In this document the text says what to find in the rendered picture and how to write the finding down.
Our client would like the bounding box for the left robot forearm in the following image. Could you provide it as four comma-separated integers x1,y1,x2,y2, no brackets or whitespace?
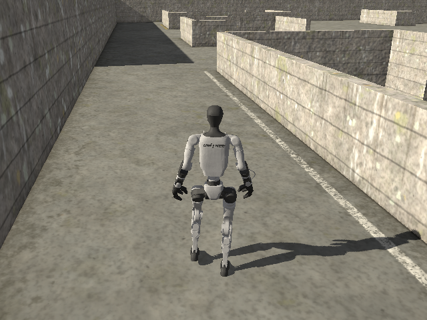
174,161,188,188

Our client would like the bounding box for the robot right hand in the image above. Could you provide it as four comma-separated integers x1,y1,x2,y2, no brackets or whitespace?
238,184,254,199

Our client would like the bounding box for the robot right upper arm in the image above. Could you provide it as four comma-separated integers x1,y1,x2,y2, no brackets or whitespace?
228,135,246,171

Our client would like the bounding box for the robot head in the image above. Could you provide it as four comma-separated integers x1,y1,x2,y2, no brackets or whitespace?
203,105,226,137

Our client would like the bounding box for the robot left hand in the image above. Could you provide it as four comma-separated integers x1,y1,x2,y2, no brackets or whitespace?
172,185,187,201

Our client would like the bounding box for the robot left upper arm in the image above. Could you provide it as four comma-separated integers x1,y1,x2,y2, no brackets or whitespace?
181,134,201,171

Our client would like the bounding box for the robot right shin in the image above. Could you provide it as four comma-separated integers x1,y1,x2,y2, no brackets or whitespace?
222,225,232,268

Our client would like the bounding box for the right robot forearm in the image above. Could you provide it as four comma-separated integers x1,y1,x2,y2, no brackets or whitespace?
240,161,252,187

